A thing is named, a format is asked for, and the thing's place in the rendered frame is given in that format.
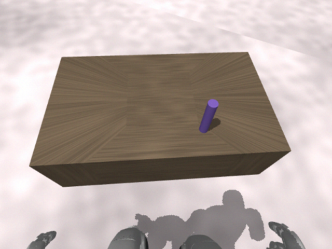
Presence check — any right robot hand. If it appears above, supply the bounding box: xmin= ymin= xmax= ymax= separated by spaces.
xmin=266 ymin=222 xmax=306 ymax=249

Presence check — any can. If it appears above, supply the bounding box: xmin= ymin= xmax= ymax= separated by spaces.
xmin=199 ymin=99 xmax=219 ymax=133

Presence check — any left robot hand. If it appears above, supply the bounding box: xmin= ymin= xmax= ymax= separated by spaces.
xmin=27 ymin=231 xmax=57 ymax=249

